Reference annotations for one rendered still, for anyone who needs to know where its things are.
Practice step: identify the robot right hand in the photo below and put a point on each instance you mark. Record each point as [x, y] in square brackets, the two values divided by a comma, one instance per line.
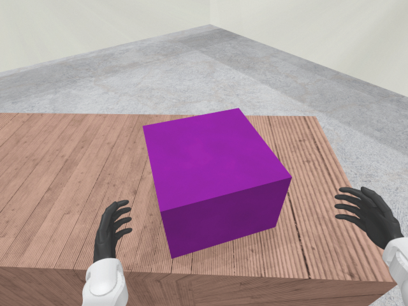
[376, 217]

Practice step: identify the right robot forearm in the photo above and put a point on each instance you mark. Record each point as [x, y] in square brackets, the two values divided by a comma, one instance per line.
[395, 256]

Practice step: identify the left robot forearm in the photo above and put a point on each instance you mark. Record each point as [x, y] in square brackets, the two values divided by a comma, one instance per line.
[105, 284]

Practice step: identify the carton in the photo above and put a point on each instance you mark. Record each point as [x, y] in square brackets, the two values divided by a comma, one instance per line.
[216, 180]

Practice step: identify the pedestal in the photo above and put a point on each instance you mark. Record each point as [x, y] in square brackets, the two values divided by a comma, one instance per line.
[60, 171]

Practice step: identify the robot left hand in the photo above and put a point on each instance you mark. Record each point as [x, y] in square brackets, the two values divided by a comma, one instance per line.
[106, 236]

